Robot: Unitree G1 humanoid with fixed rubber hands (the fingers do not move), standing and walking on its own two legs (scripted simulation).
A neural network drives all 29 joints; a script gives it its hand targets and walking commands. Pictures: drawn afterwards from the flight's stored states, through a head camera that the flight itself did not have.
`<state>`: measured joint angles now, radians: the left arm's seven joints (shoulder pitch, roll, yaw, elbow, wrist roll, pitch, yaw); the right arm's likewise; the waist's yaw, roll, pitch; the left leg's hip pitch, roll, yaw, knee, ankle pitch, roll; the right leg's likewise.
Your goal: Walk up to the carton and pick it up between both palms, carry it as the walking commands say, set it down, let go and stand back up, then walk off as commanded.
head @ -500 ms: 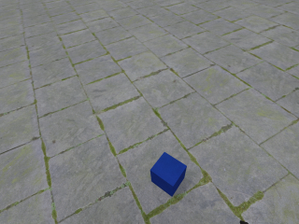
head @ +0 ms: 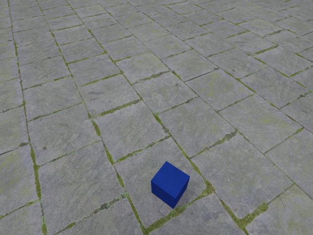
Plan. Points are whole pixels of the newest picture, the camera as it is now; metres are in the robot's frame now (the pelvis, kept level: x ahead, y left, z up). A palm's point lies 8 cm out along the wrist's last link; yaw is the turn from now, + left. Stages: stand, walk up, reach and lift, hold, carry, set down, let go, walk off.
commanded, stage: walk up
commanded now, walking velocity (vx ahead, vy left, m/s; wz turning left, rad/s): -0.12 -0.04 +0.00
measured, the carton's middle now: (169, 184) +0.53 -0.03 -0.67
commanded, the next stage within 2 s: none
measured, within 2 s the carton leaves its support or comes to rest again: neither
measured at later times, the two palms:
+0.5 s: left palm out of the picture +0.02 +0.21 -0.12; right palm out of the picture -0.01 -0.28 -0.13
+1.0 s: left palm out of the picture +0.05 +0.21 -0.12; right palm out of the picture +0.01 -0.31 -0.15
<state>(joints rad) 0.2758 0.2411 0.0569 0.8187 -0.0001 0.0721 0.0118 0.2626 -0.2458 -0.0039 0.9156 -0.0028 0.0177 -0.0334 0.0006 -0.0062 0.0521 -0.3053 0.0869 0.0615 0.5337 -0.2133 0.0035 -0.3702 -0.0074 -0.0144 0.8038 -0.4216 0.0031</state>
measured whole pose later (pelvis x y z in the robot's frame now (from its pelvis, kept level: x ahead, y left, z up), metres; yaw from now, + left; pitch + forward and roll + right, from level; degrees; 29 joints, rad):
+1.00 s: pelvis -0.01 -0.05 -0.02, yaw -3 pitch +1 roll +2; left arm 0.33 0.24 0.05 0.82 0.00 0.02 0.02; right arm 0.30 -0.25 -0.01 0.93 -0.01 0.03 -0.04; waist 0.00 0.00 -0.01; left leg -0.14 0.03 0.12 0.60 -0.46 0.01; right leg -0.34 -0.06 -0.04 0.71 -0.38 -0.03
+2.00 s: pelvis +0.20 +0.09 -0.01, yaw -27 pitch +2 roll -1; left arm 0.22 0.20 0.07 0.82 0.00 0.05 0.02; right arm 0.32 -0.20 -0.02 0.80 -0.01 0.05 -0.03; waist 0.00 0.00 0.03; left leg -0.17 0.02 0.27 0.57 -0.44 0.09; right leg -0.43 0.00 -0.02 0.89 -0.47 0.11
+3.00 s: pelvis +0.21 +0.25 +0.01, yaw -34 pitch +0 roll -4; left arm 0.25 0.28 0.07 0.82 0.00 0.09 0.00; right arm 0.29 -0.20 -0.02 0.83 -0.01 0.03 -0.02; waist 0.00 -0.02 0.03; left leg -0.31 0.04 0.02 0.54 -0.23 0.04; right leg -0.30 0.04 0.09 0.91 -0.40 0.07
